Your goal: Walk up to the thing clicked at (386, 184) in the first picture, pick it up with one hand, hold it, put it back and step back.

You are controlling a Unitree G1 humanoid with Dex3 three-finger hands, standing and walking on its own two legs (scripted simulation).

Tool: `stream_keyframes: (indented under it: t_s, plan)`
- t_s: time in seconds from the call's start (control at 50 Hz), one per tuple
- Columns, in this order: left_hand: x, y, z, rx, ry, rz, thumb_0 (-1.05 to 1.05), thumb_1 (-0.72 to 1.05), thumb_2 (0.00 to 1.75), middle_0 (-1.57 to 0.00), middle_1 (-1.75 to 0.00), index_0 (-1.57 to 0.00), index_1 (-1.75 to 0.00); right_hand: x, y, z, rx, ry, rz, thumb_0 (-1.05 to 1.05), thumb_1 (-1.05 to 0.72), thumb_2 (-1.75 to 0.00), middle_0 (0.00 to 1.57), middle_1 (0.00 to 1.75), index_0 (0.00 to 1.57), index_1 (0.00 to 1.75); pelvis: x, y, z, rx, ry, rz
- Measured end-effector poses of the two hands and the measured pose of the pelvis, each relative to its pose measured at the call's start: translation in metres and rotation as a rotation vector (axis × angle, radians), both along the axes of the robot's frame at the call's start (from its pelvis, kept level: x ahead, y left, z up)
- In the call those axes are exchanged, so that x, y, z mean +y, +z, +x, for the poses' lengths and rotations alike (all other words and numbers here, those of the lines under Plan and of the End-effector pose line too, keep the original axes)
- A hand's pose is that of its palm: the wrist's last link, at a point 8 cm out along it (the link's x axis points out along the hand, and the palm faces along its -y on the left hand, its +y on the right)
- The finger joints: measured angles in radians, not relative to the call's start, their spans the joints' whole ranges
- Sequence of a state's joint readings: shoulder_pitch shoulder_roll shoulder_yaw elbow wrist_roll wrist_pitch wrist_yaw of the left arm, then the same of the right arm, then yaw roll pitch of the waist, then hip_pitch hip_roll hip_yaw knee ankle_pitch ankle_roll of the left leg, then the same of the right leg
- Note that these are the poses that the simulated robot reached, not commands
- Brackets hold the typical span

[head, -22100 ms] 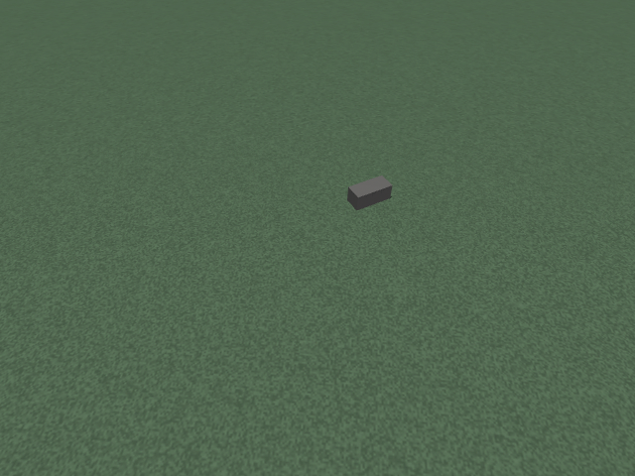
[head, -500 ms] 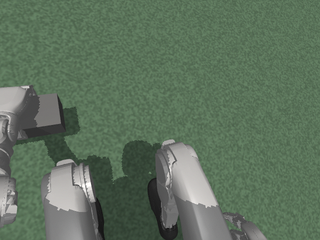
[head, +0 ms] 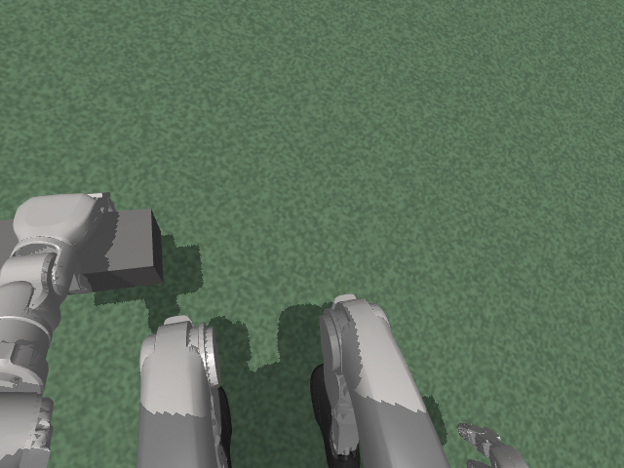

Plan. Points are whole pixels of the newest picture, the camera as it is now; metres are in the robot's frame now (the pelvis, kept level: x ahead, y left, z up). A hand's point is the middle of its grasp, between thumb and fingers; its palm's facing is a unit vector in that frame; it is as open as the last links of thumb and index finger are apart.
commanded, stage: lift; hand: left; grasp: from above
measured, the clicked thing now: (85, 254) +0.43 +0.27 -0.18
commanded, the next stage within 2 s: hold in 1.24 s
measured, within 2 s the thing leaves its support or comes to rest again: neither
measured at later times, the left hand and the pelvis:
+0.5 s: hand out of the picture +0.36 +0.26 +0.06, palm faces -0.45 -0.09 -0.89, open 11.5 cm; pelvis +0.02 +0.00 +0.16, yaw +3 degrees
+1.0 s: hand out of the picture +0.36 +0.26 +0.20, palm faces -0.47 -0.08 -0.88, open 11.5 cm; pelvis +0.06 +0.01 +0.29, yaw +4 degrees
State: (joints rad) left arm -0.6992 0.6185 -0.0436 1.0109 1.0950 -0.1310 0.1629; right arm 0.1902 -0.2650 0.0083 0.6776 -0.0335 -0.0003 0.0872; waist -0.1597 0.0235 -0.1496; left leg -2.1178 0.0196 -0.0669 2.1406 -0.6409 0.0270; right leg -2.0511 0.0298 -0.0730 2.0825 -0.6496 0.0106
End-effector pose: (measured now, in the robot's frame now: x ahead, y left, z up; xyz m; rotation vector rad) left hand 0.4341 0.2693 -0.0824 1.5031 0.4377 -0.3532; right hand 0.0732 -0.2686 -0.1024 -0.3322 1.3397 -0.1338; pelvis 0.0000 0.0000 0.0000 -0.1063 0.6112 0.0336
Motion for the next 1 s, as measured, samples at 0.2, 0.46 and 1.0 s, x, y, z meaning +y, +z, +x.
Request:
stream_keyframes:
  t_s: [0.2,0.46,1.0]
  plan:
    - [0.003,0.067,-0.026,-0.025,0.003,-0.017,0.00,-0.29,0.73,-0.59,-0.74,-0.60,-0.69,0.005,0.052,0.033,-0.100,0.005,-0.009,0.00,-0.91,-0.90,0.20,0.30,0.21,0.30,0.003,0.053,0.002,-0.029,0.015,0.007]
    - [-0.002,0.178,-0.061,-0.030,0.040,-0.025,0.00,-0.28,0.72,-0.58,-0.74,-0.59,-0.70,0.014,0.143,0.054,-0.183,-0.039,0.003,0.00,-0.91,-0.90,0.20,0.30,0.21,0.30,0.004,0.148,0.015,-0.119,0.028,0.035]
    - [-0.010,0.336,-0.069,-0.009,0.052,-0.018,0.00,-0.28,0.72,-0.58,-0.74,-0.59,-0.70,0.020,0.289,0.071,-0.241,-0.082,0.008,0.01,-0.90,-0.90,0.20,0.30,0.21,0.30,0.012,0.294,0.057,-0.351,0.031,0.078]
